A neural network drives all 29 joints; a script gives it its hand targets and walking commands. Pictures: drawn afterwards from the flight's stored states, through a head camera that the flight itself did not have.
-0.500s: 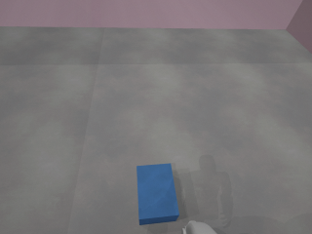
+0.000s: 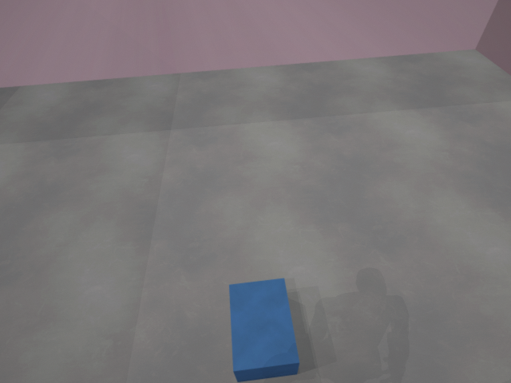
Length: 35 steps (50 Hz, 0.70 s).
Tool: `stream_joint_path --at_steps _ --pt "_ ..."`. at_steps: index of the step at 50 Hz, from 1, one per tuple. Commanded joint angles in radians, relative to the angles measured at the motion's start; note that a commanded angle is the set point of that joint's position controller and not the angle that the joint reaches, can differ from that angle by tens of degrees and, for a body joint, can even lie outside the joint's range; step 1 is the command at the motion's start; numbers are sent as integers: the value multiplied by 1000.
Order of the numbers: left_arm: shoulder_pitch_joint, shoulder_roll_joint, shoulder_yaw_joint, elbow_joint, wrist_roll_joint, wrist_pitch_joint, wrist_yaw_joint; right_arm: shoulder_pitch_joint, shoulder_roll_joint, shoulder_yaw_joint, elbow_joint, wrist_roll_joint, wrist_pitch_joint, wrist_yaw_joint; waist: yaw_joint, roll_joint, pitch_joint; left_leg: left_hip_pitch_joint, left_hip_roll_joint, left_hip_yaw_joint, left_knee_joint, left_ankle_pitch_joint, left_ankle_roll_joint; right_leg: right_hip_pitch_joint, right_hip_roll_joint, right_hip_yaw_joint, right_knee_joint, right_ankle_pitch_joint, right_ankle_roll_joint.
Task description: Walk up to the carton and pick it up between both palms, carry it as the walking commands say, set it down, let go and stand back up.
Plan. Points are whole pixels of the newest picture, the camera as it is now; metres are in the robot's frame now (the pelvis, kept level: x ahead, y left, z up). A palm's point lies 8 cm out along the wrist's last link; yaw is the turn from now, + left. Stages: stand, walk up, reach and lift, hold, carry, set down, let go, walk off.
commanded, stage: walk up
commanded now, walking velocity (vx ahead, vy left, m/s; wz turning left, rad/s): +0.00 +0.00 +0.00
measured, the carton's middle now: (261, 328) +0.45 +0.04 -0.70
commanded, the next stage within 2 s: stand in 0.66 s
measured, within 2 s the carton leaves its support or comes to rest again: neither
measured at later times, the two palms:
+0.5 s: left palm out of the picture -0.01 +0.22 -0.15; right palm out of the picture -0.02 -0.19 -0.15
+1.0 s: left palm out of the picture +0.09 +0.24 -0.15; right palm out of the picture +0.09 -0.22 -0.16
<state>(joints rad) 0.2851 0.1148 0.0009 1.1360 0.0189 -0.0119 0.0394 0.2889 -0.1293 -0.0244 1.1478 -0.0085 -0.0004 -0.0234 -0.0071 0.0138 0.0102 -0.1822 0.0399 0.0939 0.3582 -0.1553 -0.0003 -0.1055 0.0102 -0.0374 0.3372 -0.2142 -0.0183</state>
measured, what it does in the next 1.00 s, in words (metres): stands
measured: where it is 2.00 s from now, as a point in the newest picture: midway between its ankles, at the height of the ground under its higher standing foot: outside the picture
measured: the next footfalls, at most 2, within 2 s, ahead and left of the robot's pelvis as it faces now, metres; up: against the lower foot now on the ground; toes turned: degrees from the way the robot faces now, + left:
none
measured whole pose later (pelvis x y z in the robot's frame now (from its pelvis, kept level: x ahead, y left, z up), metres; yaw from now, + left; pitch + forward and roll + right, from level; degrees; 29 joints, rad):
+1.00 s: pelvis -0.01 +0.01 -0.03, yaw +0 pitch +4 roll -1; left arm 0.14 0.20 -0.07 0.76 -0.09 0.30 0.06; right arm 0.12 -0.23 0.04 0.80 0.11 0.28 -0.05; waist 0.00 0.03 0.01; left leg -0.47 0.04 0.09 0.68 -0.29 0.03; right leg -0.40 -0.01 -0.03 0.67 -0.35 0.00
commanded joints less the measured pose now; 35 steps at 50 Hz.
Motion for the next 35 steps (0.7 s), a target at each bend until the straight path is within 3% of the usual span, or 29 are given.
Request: stream_joint_path --at_steps 1,14,25,35 --pt "55 100 16 -19 0 -12 0 70 -42 -3 -13 -2 -9 -6 -3 -27 71 22 55 -77 -44 27 -3 -115 -160 166 -130 -23 -37" --pt "99 84 9 -7 7 -13 1 111 -43 2 -12 3 -21 -14 -2 4 59 20 77 -115 -69 53 21 -94 -117 104 -62 54 -17" --pt "105 85 11 -7 5 -13 6 119 -41 1 -20 4 -24 -15 -1 -12 60 12 75 -114 -56 67 26 -95 -115 94 -49 62 -14" --pt "99 86 14 -7 -2 -13 6 106 -50 -3 -36 3 -28 -14 -3 11 57 16 80 -111 -52 81 25 -95 -114 82 -40 80 -9"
